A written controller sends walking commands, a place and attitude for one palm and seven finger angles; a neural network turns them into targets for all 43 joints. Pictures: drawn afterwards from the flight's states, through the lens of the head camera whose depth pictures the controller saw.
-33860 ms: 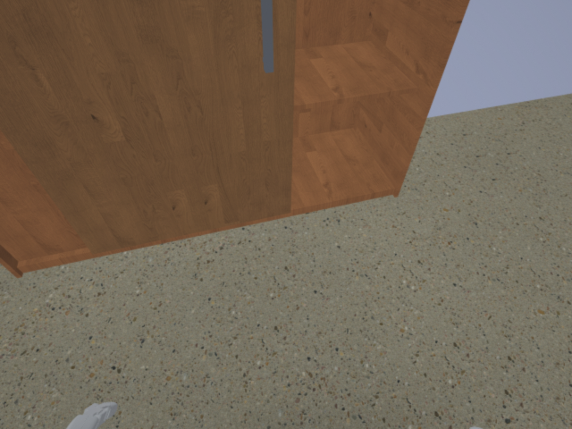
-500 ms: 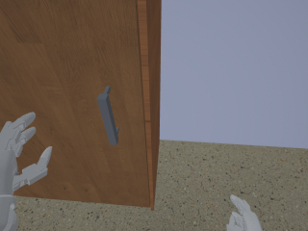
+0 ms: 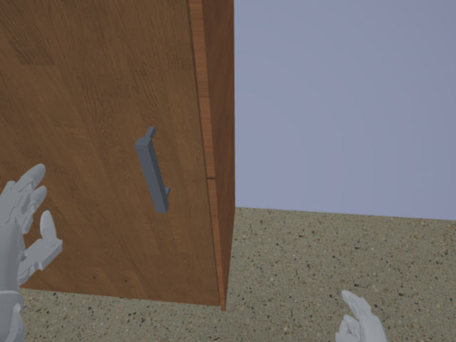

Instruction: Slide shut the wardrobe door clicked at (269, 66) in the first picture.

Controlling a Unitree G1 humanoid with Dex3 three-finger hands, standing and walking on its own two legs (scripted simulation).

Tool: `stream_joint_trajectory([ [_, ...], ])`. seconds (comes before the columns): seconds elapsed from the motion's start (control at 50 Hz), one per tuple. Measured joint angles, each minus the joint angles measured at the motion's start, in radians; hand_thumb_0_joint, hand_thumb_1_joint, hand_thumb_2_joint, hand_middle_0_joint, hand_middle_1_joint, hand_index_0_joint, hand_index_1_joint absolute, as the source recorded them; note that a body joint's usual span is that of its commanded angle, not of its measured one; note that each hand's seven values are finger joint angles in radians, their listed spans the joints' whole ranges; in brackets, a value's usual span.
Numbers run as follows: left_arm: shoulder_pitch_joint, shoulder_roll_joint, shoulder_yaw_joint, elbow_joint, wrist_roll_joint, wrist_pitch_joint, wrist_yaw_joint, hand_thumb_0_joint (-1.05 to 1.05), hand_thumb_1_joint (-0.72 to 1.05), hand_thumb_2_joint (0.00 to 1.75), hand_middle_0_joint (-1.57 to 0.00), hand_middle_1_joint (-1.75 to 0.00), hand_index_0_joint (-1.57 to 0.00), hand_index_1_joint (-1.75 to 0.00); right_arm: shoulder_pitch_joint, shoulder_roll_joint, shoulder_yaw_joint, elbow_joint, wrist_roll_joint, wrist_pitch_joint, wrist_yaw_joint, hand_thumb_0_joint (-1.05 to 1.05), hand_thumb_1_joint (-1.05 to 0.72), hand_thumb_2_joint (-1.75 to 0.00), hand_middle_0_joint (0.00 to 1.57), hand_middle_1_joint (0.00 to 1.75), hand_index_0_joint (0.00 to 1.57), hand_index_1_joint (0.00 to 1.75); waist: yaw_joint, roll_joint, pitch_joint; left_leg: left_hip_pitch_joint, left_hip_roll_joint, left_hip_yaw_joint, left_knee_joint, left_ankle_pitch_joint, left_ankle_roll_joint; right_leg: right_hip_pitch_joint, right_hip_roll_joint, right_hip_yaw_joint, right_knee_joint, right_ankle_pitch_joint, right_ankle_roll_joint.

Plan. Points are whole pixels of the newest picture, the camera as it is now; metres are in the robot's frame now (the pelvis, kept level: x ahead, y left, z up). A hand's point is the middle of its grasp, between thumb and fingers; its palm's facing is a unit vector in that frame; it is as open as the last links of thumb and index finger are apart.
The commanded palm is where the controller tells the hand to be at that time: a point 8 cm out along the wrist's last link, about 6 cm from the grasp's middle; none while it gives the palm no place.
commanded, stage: step back with the hand held close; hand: left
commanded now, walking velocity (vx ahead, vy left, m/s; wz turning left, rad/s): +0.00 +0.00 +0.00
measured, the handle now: (157, 171) +0.41 +0.21 +0.08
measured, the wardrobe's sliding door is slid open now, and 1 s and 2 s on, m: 0.00 0.00 0.00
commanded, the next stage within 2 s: stop stepping back and stand still in 1.38 s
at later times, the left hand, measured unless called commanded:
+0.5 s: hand (20, 251) +0.17 +0.30 +0.16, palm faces +0.37 -0.77 -0.52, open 7.4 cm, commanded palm +0.11 +0.34 +0.17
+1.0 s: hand out of the picture +0.12 +0.32 +0.16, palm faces +0.43 -0.75 -0.50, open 7.4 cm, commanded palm +0.05 +0.34 +0.17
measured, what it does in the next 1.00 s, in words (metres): walks backwards: right foot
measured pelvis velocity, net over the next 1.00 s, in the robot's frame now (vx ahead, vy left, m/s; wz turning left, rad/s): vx -0.09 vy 0.05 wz -0.03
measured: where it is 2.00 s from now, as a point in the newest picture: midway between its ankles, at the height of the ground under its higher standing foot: outside the picture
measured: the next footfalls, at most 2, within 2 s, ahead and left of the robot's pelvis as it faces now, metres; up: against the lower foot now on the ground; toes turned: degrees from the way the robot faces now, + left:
right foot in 0.92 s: -0.09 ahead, -0.09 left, +0.00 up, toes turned +2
left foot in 1.44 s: -0.18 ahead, +0.17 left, +0.00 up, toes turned +2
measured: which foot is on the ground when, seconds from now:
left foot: down 0.00-1.00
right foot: down 0.00-0.82, up 0.84-0.90, down 0.92-1.00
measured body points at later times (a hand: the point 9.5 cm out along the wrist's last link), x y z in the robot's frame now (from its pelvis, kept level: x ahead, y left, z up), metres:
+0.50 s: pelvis -0.04 +0.04 -0.01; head -0.02 +0.06 +0.44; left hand +0.14 +0.34 +0.18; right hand +0.13 -0.20 -0.08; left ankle -0.01 +0.10 -0.74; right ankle -0.01 -0.10 -0.74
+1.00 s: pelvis -0.09 +0.05 -0.01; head -0.05 +0.08 +0.43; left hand +0.09 +0.36 +0.19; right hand +0.08 -0.19 -0.09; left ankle -0.01 +0.10 -0.74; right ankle -0.13 -0.09 -0.74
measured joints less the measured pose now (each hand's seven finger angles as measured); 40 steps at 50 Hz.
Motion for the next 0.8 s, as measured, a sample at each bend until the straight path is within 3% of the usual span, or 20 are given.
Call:
stream_joint_trajectory([
  [0.08,-0.035,0.006,0.019,0.011,0.009,-0.014,0.002,0.01,0.89,0.9,-0.21,-0.31,-0.21,-0.3,0.002,-0.009,0.002,-0.014,0.005,0.006,-0.002,0.02,-0.9,-0.9,0.21,0.3,0.2,0.3,0.0,0.005,0.008,-0.019,0.006,-0.003,0.013,0.0,0.0,-0.007,0.006,-0.003,-0.012,0.011,0.0],
  [0.18,-0.04,0.024,0.076,-0.014,0.029,-0.074,0.021,0.01,0.89,0.9,-0.21,-0.31,-0.21,-0.3,-0.029,-0.013,0.0,-0.037,-0.004,0.04,0.011,0.02,-0.9,-0.9,0.21,0.3,0.2,0.3,-0.027,-0.007,0.014,-0.095,0.009,0.011,0.026,0.013,0.007,-0.08,0.008,0.01,-0.016,0.041,0.009],
  [0.34,0.084,0.043,0.036,-0.082,0.043,-0.071,0.016,0.01,0.89,0.9,-0.21,-0.31,-0.21,-0.3,-0.02,-0.011,-0.024,-0.087,0.0,0.091,0.002,0.02,-0.9,-0.9,0.21,0.3,0.2,0.3,-0.066,-0.046,0.015,-0.144,-0.024,0.058,0.01,0.04,0.041,-0.166,-0.026,0.054,0.029,0.048,0.043],
  [0.48,0.078,0.092,0.106,-0.129,0.054,-0.098,0.03,0.01,0.89,0.9,-0.21,-0.31,-0.22,-0.3,0.005,0.005,-0.022,-0.102,-0.001,0.085,-0.004,0.02,-0.9,-0.9,0.21,0.3,0.2,0.3,-0.057,-0.083,0.026,-0.184,-0.046,0.065,0.05,0.045,0.063,-0.218,-0.048,0.059,0.098,0.04,0.055],
  [0.58,0.044,0.061,0.125,-0.115,0.068,-0.12,0.037,0.01,0.89,0.9,-0.21,-0.31,-0.21,-0.3,0.012,0.009,-0.017,-0.098,-0.002,0.06,0.002,0.02,-0.9,-0.9,0.21,0.3,0.2,0.3,-0.049,-0.069,0.02,-0.218,-0.056,0.058,0.099,0.04,0.074,-0.241,-0.05,0.071,0.164,0.012,0.048],
  [0.64,0.029,0.029,0.118,-0.093,0.075,-0.128,0.039,0.01,0.89,0.9,-0.21,-0.31,-0.21,-0.3,0.006,0.011,-0.012,-0.09,0.0,0.052,0.007,0.02,-0.9,-0.9,0.21,0.3,0.2,0.3,-0.043,-0.055,0.018,-0.25,-0.051,0.055,0.137,0.032,0.074,-0.254,-0.043,0.074,0.165,0.01,0.072],
  [0.7,0.021,0.008,0.099,-0.091,0.076,-0.13,0.039,0.01,0.89,0.9,-0.21,-0.31,-0.21,-0.3,0.002,0.016,-0.01,-0.079,-0.001,0.049,0.012,0.02,-0.9,-0.9,0.21,0.3,0.2,0.3,-0.044,-0.055,0.02,-0.277,-0.043,0.047,0.157,0.026,0.067,-0.267,-0.037,0.065,0.156,0.029,0.071],
  [0.8,0.023,0.017,0.088,-0.143,0.085,-0.149,0.043,0.01,0.89,0.9,-0.21,-0.31,-0.21,-0.3,0.005,0.021,-0.007,-0.077,-0.006,0.032,0.01,0.02,-0.9,-0.9,0.21,0.3,0.21,0.3,-0.056,-0.085,0.042,-0.299,-0.04,0.043,0.158,0.063,0.074,-0.288,-0.032,0.062,0.168,0.041,0.06],
])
